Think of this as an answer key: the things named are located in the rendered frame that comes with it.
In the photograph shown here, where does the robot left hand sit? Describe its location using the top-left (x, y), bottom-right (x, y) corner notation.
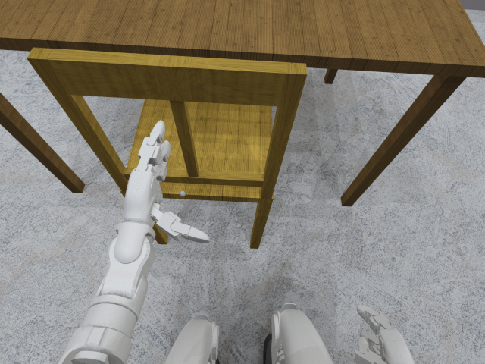
top-left (124, 120), bottom-right (210, 243)

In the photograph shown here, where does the chair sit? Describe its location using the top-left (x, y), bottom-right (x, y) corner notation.
top-left (27, 48), bottom-right (307, 249)

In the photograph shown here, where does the robot right shin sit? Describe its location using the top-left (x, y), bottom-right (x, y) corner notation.
top-left (271, 303), bottom-right (297, 364)

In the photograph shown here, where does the robot left thigh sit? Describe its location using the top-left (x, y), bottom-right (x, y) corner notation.
top-left (164, 319), bottom-right (219, 364)

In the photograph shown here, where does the robot right hand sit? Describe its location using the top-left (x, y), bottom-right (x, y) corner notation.
top-left (355, 304), bottom-right (415, 364)

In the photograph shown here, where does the robot left forearm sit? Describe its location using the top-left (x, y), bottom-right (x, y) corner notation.
top-left (58, 221), bottom-right (155, 364)

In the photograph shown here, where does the table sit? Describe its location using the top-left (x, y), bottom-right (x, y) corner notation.
top-left (0, 0), bottom-right (485, 206)

